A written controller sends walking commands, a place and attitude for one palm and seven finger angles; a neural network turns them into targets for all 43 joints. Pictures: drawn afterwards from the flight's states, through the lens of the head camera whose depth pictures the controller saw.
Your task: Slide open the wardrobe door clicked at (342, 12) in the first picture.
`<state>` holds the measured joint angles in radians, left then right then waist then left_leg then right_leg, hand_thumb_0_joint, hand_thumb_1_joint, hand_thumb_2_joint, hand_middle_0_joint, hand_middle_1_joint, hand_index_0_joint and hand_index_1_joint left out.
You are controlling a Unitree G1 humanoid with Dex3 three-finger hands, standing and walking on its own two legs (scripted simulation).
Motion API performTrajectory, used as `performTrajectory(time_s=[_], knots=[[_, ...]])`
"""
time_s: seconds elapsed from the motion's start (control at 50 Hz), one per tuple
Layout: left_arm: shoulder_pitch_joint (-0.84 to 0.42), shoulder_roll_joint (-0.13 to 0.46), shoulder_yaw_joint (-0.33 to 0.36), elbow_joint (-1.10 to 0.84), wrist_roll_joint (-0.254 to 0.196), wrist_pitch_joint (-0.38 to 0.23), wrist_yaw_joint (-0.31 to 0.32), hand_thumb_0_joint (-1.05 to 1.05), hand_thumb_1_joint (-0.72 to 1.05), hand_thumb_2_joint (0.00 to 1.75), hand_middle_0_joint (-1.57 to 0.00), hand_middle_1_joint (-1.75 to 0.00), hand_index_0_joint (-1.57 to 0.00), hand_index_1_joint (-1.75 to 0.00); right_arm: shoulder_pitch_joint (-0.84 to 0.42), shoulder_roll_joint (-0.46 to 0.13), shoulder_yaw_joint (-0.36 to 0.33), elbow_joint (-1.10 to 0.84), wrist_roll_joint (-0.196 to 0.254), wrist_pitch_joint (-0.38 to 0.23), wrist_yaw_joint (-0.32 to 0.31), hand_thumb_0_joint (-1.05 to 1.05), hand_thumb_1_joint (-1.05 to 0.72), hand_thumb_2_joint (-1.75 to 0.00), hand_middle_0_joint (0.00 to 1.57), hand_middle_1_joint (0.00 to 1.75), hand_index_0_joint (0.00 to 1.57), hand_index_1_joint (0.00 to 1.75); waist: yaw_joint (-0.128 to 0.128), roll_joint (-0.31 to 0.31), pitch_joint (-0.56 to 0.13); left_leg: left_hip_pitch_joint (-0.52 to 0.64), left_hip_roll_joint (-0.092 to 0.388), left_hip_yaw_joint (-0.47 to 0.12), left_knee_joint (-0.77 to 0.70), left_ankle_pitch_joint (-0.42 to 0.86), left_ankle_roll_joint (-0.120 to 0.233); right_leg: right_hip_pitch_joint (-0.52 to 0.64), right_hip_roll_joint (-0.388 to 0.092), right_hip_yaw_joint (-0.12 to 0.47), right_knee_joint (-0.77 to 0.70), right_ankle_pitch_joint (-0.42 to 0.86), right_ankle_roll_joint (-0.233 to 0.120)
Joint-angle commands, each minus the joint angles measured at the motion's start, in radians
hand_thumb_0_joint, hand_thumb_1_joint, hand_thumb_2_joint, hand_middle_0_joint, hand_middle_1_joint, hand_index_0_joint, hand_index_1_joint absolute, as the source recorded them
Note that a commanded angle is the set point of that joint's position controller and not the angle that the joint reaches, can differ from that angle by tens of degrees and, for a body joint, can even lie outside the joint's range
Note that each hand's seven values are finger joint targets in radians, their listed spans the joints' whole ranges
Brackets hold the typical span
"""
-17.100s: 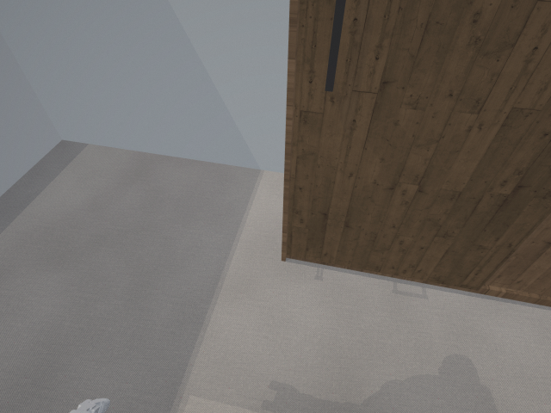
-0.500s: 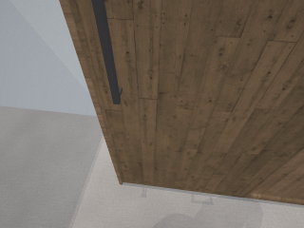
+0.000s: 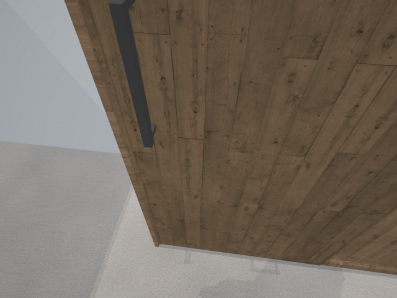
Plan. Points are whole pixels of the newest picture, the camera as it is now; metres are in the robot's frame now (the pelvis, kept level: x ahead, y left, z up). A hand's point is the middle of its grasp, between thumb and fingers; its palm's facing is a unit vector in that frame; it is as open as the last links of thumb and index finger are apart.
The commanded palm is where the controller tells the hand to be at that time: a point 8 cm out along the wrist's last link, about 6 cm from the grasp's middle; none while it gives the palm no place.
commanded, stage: come to a stop and stand still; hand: left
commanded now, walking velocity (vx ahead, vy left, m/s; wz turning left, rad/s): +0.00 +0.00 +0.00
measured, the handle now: (140, 84) +0.43 +0.14 +0.22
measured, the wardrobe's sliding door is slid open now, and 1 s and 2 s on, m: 0.00 0.00 0.00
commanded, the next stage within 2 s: look again from close up in 0.18 s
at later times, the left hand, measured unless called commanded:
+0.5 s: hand out of the picture +0.02 +0.19 -0.17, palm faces +0.02 -0.97 -0.22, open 7.4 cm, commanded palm none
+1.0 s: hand out of the picture -0.01 +0.17 -0.18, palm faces +0.05 -0.98 -0.19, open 7.4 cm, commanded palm none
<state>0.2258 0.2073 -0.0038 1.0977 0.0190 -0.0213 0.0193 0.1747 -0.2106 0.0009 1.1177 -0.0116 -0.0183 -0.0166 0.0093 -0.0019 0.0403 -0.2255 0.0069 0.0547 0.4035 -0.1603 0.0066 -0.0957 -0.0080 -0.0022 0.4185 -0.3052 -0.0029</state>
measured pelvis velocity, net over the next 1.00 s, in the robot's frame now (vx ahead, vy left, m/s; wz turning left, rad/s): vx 0.01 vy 0.00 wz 0.02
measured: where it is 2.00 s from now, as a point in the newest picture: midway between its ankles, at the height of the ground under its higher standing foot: outside the picture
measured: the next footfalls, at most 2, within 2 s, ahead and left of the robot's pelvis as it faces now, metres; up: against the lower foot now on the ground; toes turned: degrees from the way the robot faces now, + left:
none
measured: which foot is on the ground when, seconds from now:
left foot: down 0.00-1.00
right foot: down 0.00-1.00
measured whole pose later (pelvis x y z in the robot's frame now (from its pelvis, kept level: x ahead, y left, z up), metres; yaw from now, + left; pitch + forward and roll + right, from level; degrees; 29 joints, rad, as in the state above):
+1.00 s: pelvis +0.01 +0.00 +0.00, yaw +1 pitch -1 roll +1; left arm 0.30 0.16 0.00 1.14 0.02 -0.02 0.03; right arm 0.23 -0.16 0.00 1.17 -0.01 -0.01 -0.03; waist 0.01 -0.02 0.04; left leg -0.20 0.00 0.04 0.39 -0.17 0.01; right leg -0.05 -0.01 -0.02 0.38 -0.31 0.00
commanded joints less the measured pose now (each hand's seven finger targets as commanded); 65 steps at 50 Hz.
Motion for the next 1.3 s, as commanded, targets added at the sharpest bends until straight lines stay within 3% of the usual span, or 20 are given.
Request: performTrajectory(time_s=[0.0, 0.16, 0.38, 0.66, 0.78, 0.86, 0.88, 1.02, 1.04, 1.06, 1.08, 1.1, 1.12, 1.14, 1.16, 1.18, 1.2, 1.22, 1.26, 1.28], knots=[[0.047, 0.146, 0.027, -0.032, -0.002, -0.015, 0.011, 0.00, 0.90, 0.90, -0.20, -0.30, -0.20, -0.30, 0.020, -0.134, -0.023, -0.040, -0.001, -0.019, -0.010, 0.00, -0.90, -0.90, 0.20, 0.30, 0.20, 0.30, -0.005, -0.016, -0.046, 0.114, 0.104, -0.098, -0.027, 0.210, 0.018, -0.064, -0.110, 0.075, -0.079, 0.291, -0.025], [0.051, 0.138, 0.023, -0.022, -0.004, -0.009, 0.010, 0.00, 0.90, 0.90, -0.20, -0.30, -0.20, -0.30, 0.016, -0.130, -0.019, -0.028, -0.002, -0.014, -0.010, 0.00, -0.90, -0.90, 0.20, 0.30, 0.20, 0.30, -0.003, 0.000, -0.016, 0.112, 0.102, -0.106, -0.050, 0.159, 0.016, -0.078, -0.106, 0.071, -0.103, 0.204, -0.022], [0.084, 0.120, 0.023, -0.011, -0.003, -0.012, 0.014, 0.00, 0.90, 0.90, -0.20, -0.30, -0.20, -0.30, 0.032, -0.105, -0.016, -0.012, 0.000, -0.015, -0.014, 0.00, -0.90, -0.90, 0.20, 0.30, 0.20, 0.30, 0.002, -0.028, -0.020, 0.119, 0.101, -0.096, -0.036, 0.203, 0.016, -0.051, -0.111, 0.060, -0.105, 0.293, -0.021], [0.113, 0.085, 0.018, 0.005, -0.006, -0.007, 0.016, 0.00, 0.90, 0.90, -0.20, -0.30, -0.20, -0.30, 0.059, -0.077, -0.015, 0.006, -0.001, -0.012, -0.015, 0.00, -0.90, -0.90, 0.20, 0.30, 0.20, 0.30, 0.001, 0.002, 0.018, 0.099, 0.095, -0.102, -0.056, 0.138, 0.012, -0.078, -0.105, 0.058, -0.121, 0.179, -0.020], [0.131, 0.074, 0.019, 0.010, -0.004, -0.009, 0.018, 0.00, 0.90, 0.90, -0.20, -0.30, -0.20, -0.30, 0.078, -0.061, -0.015, 0.010, 0.001, -0.014, -0.018, 0.00, -0.90, -0.90, 0.20, 0.30, 0.20, 0.30, 0.004, -0.024, 0.008, 0.102, 0.097, -0.102, -0.044, 0.171, 0.016, -0.063, -0.107, 0.050, -0.116, 0.217, -0.019], [0.133, 0.067, 0.018, 0.015, -0.006, -0.007, 0.018, 0.00, 0.90, 0.90, -0.20, -0.30, -0.20, -0.30, 0.080, -0.064, -0.016, 0.013, 0.000, -0.013, -0.018, 0.00, -0.90, -0.90, 0.20, 0.30, 0.20, 0.30, 0.001, 0.001, 0.019, 0.096, 0.094, -0.104, -0.052, 0.148, 0.013, -0.077, -0.105, 0.050, -0.119, 0.174, -0.019], [0.140, 0.065, 0.018, 0.014, -0.004, -0.008, 0.019, 0.00, 0.90, 0.90, -0.20, -0.30, -0.20, -0.30, 0.087, -0.052, -0.015, 0.013, 0.002, -0.013, -0.018, 0.00, -0.90, -0.90, 0.20, 0.30, 0.20, 0.30, 0.004, -0.023, 0.021, 0.094, 0.095, -0.105, -0.047, 0.158, 0.015, -0.070, -0.105, 0.049, -0.118, 0.192, -0.019], [0.149, 0.052, 0.017, 0.020, -0.005, -0.006, 0.020, 0.00, 0.90, 0.90, -0.20, -0.30, -0.20, -0.30, 0.098, -0.048, -0.016, 0.017, 0.000, -0.012, -0.019, 0.00, -0.90, -0.90, 0.20, 0.30, 0.20, 0.30, 0.002, -0.006, 0.028, 0.090, 0.091, -0.106, -0.052, 0.146, 0.014, -0.076, -0.106, 0.042, -0.120, 0.165, -0.018], [0.201, 0.042, 0.006, 0.025, 0.016, -0.034, 0.058, 0.00, 0.90, 0.90, -0.20, -0.30, -0.20, -0.30, 0.041, -0.074, -0.012, -0.062, 0.008, -0.023, -0.003, 0.00, -0.90, -0.90, 0.20, 0.30, 0.20, 0.30, 0.011, 0.025, 0.063, 0.036, 0.090, -0.079, 0.164, 0.259, 0.000, -0.142, -0.130, 0.106, -0.111, 0.461, -0.005], [-0.518, 0.269, 0.095, -1.538, -0.205, -0.230, 0.035, 0.00, 0.88, 0.89, -0.20, -0.32, -0.20, -0.32, 0.092, -0.240, -0.040, -0.411, 0.050, -0.149, -0.048, 0.00, -0.90, -0.90, 0.20, 0.30, 0.20, 0.30, -0.119, 0.179, -0.417, 0.341, -0.007, -0.053, 0.046, 0.262, 0.026, -0.085, -0.039, -0.027, 0.019, 0.435, -0.016], [-0.419, 0.361, 0.194, -1.521, -0.154, -0.225, 0.090, 0.00, 0.85, 0.88, -0.20, -0.33, -0.20, -0.33, -0.014, -0.141, 0.001, -0.374, 0.061, -0.220, -0.098, 0.00, -0.90, -0.90, 0.20, 0.30, 0.20, 0.30, -0.048, 0.264, -0.362, 0.356, 0.034, -0.019, 0.051, 0.253, 0.014, -0.152, -0.008, -0.045, 0.065, 0.254, -0.019], [0.116, 0.052, 0.029, -1.249, -0.142, -0.099, 0.090, 0.00, 0.83, 0.87, -0.21, -0.34, -0.21, -0.34, 0.049, -0.108, -0.018, -0.404, 0.047, -0.278, -0.083, 0.00, -0.90, -0.90, 0.20, 0.30, 0.20, 0.30, -0.030, 0.257, -0.317, 0.291, 0.053, -0.060, 0.012, 0.265, 0.013, -0.199, 0.005, -0.094, 0.133, 0.115, -0.025], [0.170, -0.072, -0.035, -1.175, -0.179, -0.059, 0.082, 0.00, 0.81, 0.86, -0.21, -0.36, -0.21, -0.36, 0.053, -0.106, -0.016, -0.374, 0.073, -0.288, -0.078, 0.00, -0.90, -0.90, 0.20, 0.30, 0.20, 0.30, -0.051, 0.148, -0.218, 0.189, 0.036, -0.079, 0.032, 0.165, 0.012, -0.236, 0.007, -0.100, 0.129, 0.088, -0.012], [0.081, -0.046, -0.034, -1.293, -0.196, -0.102, 0.059, 0.00, 0.78, 0.85, -0.21, -0.37, -0.21, -0.37, 0.025, -0.146, -0.031, -0.445, 0.071, -0.298, -0.078, 0.00, -0.90, -0.90, 0.20, 0.30, 0.20, 0.30, -0.059, 0.112, -0.120, 0.105, 0.027, -0.090, 0.061, 0.043, 0.011, -0.268, 0.006, -0.106, 0.094, 0.081, -0.006], [0.080, 0.014, 0.016, -1.256, -0.192, -0.147, 0.040, 0.00, 0.76, 0.84, -0.21, -0.39, -0.21, -0.39, 0.024, -0.166, -0.042, -0.462, 0.055, -0.307, -0.079, 0.00, -0.90, -0.90, 0.20, 0.30, 0.20, 0.30, -0.083, 0.017, -0.099, 0.035, 0.012, -0.095, 0.098, -0.036, 0.014, -0.322, 0.010, -0.104, 0.083, 0.043, -0.002], [0.131, 0.009, 0.038, -1.172, -0.184, -0.192, 0.011, 0.00, 0.74, 0.83, -0.21, -0.40, -0.21, -0.40, 0.026, -0.164, -0.050, -0.488, 0.044, -0.305, -0.073, 0.00, -0.90, -0.90, 0.20, 0.30, 0.20, 0.30, -0.078, -0.078, -0.073, -0.020, -0.002, -0.095, 0.145, -0.050, 0.013, -0.370, 0.014, -0.109, 0.096, 0.019, 0.000], [0.205, -0.030, 0.039, -1.058, -0.196, -0.247, -0.041, 0.00, 0.71, 0.82, -0.21, -0.42, -0.21, -0.42, 0.015, -0.160, -0.058, -0.502, 0.033, -0.297, -0.063, 0.00, -0.90, -0.90, 0.20, 0.30, 0.20, 0.30, -0.053, -0.188, -0.049, -0.098, 0.002, -0.089, 0.184, -0.066, 0.002, -0.437, 0.027, -0.117, 0.132, -0.026, 0.000], [0.298, -0.056, 0.048, -0.955, -0.217, -0.311, -0.110, 0.00, 0.69, 0.81, -0.22, -0.43, -0.22, -0.43, -0.014, -0.159, -0.066, -0.525, 0.025, -0.293, -0.051, 0.00, -0.90, -0.90, 0.20, 0.30, 0.20, 0.30, -0.021, -0.249, -0.023, -0.189, 0.001, -0.078, 0.228, -0.094, -0.008, -0.493, 0.030, -0.114, 0.177, -0.058, 0.000], [0.386, -0.010, 0.113, -0.877, -0.254, -0.441, -0.265, 0.00, 0.64, 0.79, -0.22, -0.47, -0.22, -0.47, -0.054, -0.169, -0.086, -0.577, 0.026, -0.279, -0.019, 0.00, -0.90, -0.90, 0.20, 0.30, 0.20, 0.30, 0.020, -0.272, -0.051, -0.320, -0.008, -0.057, 0.309, -0.124, -0.021, -0.522, 0.014, -0.076, 0.244, -0.083, -0.008], [0.407, 0.071, 0.193, -0.828, -0.265, -0.477, -0.348, 0.00, 0.62, 0.78, -0.22, -0.48, -0.22, -0.48, -0.060, -0.183, -0.095, -0.614, 0.038, -0.265, -0.001, 0.00, -0.90, -0.90, 0.20, 0.30, 0.20, 0.30, 0.042, -0.184, -0.067, -0.324, -0.015, -0.046, 0.336, -0.098, -0.024, -0.491, 0.002, -0.045, 0.268, -0.035, -0.023]])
